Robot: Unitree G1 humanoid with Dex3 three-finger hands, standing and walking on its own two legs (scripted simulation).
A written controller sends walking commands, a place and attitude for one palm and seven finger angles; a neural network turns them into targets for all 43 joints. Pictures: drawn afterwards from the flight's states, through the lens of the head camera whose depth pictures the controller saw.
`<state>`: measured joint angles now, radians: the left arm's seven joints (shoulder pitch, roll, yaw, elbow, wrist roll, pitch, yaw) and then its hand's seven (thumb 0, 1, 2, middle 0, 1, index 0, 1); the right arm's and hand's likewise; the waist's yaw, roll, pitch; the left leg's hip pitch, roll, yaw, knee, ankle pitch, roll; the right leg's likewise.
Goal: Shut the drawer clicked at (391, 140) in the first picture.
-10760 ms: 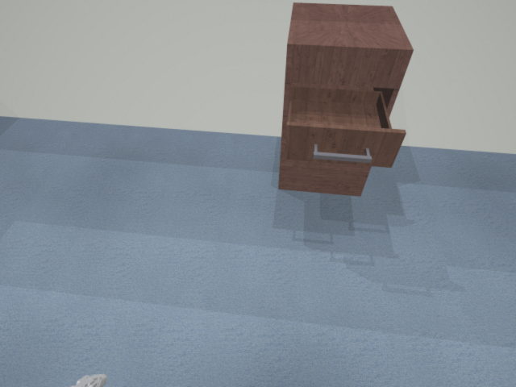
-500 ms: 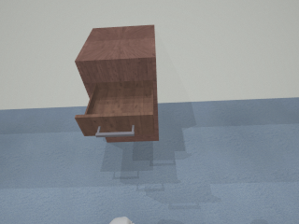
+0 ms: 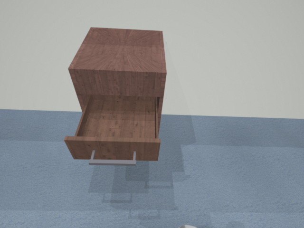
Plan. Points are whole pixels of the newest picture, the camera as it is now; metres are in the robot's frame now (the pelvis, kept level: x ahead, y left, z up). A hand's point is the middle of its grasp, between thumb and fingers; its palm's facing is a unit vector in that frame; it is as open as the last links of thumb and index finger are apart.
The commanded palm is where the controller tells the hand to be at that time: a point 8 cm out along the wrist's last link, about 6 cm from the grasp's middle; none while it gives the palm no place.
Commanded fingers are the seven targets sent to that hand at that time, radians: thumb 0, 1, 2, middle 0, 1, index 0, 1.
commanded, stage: take the last steps up to it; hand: left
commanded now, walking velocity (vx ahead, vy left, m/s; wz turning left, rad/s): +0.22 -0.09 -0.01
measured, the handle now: (113, 158) +0.42 +0.19 -0.23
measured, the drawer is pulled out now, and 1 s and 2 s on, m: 0.28 0.28 0.28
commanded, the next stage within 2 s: come to a stop and stand still in 0.18 s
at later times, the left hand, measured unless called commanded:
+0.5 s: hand (123, 209) +0.21 +0.10 -0.16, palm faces +0.03 -0.96 -0.27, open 7.2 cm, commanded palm none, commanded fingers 0.00 0.90 0.90 -0.20 -0.30 -0.20 -0.30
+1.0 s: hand out of the picture +0.09 +0.19 -0.18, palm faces +0.10 -0.96 -0.28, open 7.4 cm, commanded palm none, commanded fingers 0.00 0.90 0.90 -0.20 -0.30 -0.20 -0.30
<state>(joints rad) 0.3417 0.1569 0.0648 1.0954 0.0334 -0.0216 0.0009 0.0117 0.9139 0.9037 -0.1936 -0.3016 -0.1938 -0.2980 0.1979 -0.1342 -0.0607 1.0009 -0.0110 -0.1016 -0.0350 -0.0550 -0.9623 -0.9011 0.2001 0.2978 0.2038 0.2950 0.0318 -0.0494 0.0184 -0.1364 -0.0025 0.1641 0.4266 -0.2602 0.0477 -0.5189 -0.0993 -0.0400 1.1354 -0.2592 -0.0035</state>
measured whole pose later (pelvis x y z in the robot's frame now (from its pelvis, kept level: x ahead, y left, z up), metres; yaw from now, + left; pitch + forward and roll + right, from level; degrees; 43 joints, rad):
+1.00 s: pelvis +0.08 -0.02 -0.01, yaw +1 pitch -3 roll +2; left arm 0.33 0.20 0.04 0.98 0.03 0.06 0.03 0.01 0.91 0.90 -0.20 -0.30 -0.20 -0.30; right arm 0.27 -0.18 -0.02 0.93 -0.03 0.05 0.00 0.00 -0.90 -0.90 0.19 0.30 0.20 0.29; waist 0.02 0.00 -0.01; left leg -0.18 -0.02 0.10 0.58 -0.35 0.03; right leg -0.37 -0.04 -0.03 0.73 -0.29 -0.01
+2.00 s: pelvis +0.11 +0.00 +0.00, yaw +1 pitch -1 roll +0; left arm 0.32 0.12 -0.01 1.12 0.01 -0.02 0.04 0.02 0.93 0.90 -0.20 -0.30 -0.20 -0.30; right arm 0.30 -0.14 0.03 1.13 -0.01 -0.03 -0.04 0.00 -0.91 -0.90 0.19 0.30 0.20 0.29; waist 0.00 0.01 0.02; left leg -0.08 -0.02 0.09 0.40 -0.30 0.04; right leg -0.18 0.00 -0.03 0.44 -0.23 -0.01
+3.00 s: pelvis +0.09 -0.02 +0.00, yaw +2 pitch -1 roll +0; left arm 0.52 0.18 -0.02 0.49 -0.11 0.02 0.13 0.08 0.99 0.90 -0.22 -0.32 -0.22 -0.32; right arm 0.39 -0.18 0.02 0.98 0.03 -0.19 -0.07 0.02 -0.92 -0.90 0.20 0.30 0.20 0.29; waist -0.01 0.03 0.00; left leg -0.16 0.00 0.07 0.48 -0.31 0.02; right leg -0.25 0.01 -0.06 0.50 -0.24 -0.04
